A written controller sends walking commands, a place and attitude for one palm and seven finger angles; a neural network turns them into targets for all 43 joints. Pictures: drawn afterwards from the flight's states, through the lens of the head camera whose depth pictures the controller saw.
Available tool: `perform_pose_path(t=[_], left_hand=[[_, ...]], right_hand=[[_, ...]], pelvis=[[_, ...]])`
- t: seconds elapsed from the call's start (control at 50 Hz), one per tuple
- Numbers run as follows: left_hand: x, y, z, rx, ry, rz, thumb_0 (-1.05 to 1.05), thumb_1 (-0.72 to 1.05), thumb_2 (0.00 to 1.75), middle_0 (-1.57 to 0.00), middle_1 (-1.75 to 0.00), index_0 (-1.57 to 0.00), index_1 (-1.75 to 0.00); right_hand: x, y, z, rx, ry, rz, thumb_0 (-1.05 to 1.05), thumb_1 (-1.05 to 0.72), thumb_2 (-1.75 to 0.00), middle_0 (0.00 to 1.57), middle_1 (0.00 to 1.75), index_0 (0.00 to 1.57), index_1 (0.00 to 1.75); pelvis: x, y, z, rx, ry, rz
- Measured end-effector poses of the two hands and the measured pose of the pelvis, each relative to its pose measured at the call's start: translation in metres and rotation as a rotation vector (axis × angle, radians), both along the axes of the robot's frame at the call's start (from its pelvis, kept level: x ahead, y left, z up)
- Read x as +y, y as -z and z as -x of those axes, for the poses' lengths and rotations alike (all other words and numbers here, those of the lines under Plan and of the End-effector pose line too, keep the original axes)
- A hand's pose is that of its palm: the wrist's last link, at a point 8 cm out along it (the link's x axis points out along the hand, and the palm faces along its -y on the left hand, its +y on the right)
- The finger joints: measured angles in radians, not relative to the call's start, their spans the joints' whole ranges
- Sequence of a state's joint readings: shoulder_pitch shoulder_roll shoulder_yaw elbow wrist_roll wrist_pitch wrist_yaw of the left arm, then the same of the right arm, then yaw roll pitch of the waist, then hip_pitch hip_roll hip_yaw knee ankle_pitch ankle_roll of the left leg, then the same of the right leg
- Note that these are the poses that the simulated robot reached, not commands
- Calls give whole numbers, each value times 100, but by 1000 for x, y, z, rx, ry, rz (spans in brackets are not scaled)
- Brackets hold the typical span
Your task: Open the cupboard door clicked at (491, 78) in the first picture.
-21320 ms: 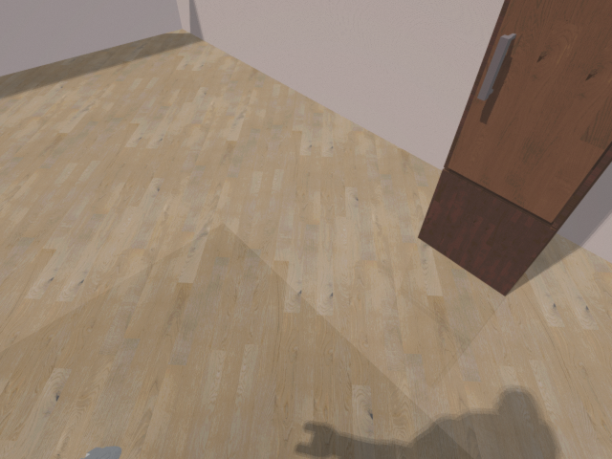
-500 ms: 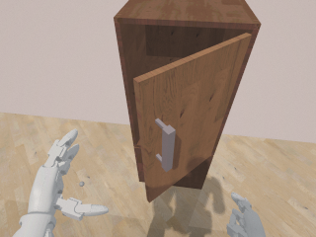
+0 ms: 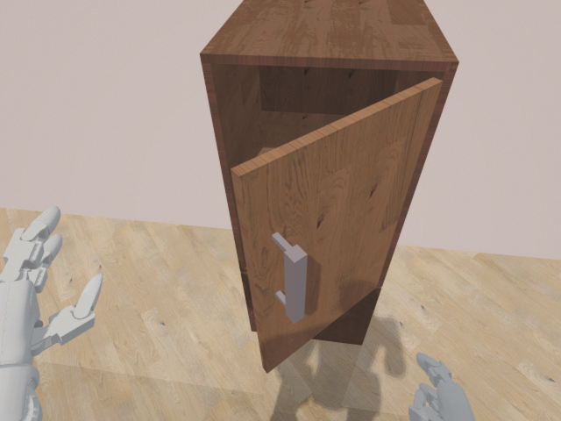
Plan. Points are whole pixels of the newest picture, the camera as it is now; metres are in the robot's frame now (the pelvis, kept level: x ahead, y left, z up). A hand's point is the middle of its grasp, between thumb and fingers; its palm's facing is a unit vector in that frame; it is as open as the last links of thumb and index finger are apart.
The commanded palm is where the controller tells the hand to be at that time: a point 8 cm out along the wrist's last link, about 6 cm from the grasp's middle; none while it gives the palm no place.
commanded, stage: draw the hand back to the body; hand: left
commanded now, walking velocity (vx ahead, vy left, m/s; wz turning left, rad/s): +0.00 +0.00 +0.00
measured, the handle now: (287, 279) +0.32 +0.04 +0.03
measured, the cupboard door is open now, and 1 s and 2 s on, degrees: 45 45 45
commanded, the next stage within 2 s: step back with the hand held close in 0.42 s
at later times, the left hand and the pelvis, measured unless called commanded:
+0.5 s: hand (86, 301) +0.19 +0.24 +0.15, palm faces +0.45 -0.80 -0.39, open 7.4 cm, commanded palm +0.14 +0.28 +0.17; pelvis +0.00 -0.02 +0.00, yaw +0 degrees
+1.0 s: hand (44, 335) +0.15 +0.27 +0.15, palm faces +0.35 -0.80 -0.48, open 7.4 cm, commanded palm +0.09 +0.31 +0.17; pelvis -0.06 +0.01 +0.00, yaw -1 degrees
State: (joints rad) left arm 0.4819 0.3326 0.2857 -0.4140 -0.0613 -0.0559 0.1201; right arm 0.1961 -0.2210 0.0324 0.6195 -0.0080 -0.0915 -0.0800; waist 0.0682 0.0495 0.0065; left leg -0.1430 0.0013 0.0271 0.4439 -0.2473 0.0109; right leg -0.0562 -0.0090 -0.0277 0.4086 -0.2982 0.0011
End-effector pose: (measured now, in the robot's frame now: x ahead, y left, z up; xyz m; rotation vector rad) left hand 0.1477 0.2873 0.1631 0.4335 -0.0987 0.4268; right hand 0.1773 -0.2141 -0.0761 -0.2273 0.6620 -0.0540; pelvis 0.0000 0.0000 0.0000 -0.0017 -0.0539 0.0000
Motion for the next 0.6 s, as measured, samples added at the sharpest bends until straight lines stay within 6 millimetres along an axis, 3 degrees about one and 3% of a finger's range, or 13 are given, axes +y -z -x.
perform_pose_path(t=[0.1,0.22,0.36,0.6], left_hand=[[6,-10,1,-31,-38,-27,0,69,81,-20,-30,-20,-30],[-1,-5,-2,-17,-42,-1,1,82,87,-20,-30,-20,-30],[-11,-4,-2,-10,-19,-2,1,87,89,-21,-30,-21,-30],[-11,-13,2,-33,-23,-37,1,89,89,-21,-30,-21,-30]], right_hand=[[-8,0,-4,3,10,3,1,-91,-90,20,30,20,30],[-16,1,-5,9,15,2,1,-91,-90,20,30,20,30],[-21,2,-4,9,24,-2,1,-91,-90,20,30,20,30],[-24,4,1,21,24,-14,1,-91,-90,20,30,20,30]], pelvis=[[-5,-1,-2,-2,0,-1],[-10,-1,-3,-3,0,-3],[-16,-1,-4,-6,1,-4],[-20,-1,1,-4,-8,3]])
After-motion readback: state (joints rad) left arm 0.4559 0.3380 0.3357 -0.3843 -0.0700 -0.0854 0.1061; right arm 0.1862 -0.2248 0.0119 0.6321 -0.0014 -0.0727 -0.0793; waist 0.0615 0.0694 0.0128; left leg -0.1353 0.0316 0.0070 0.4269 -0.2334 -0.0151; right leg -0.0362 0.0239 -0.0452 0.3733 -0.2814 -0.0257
